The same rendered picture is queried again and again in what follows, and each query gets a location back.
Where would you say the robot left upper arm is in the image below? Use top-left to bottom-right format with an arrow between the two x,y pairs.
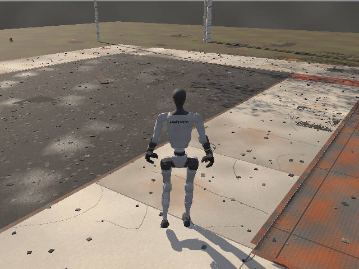
151,113 -> 168,144

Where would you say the right robot thigh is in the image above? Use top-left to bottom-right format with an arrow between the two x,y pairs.
184,156 -> 199,193

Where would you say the robot thigh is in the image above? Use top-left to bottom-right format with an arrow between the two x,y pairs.
160,156 -> 172,192
184,156 -> 199,193

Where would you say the right robot hand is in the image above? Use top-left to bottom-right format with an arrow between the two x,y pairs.
201,156 -> 214,168

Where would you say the left robot hand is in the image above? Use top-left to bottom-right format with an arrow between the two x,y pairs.
145,153 -> 158,164

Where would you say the left robot thigh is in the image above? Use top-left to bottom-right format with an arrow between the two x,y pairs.
160,156 -> 172,192

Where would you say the right robot forearm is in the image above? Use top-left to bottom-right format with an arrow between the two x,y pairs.
202,135 -> 213,157

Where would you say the left robot forearm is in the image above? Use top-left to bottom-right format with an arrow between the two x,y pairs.
146,135 -> 157,155

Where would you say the robot right upper arm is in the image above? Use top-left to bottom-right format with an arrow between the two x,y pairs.
191,113 -> 207,144

